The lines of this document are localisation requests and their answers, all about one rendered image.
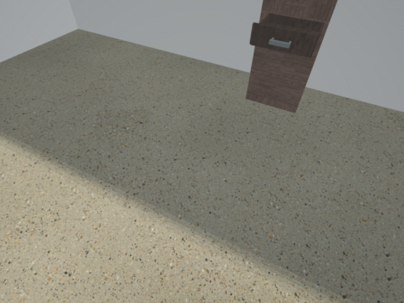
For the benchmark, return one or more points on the cabinet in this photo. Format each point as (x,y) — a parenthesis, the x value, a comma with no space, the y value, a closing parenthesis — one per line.
(278,79)

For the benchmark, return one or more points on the drawer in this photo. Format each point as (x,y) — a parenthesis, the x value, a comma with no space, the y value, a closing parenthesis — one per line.
(303,34)

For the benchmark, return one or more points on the handle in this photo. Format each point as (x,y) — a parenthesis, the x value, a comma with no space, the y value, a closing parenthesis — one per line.
(295,6)
(279,43)

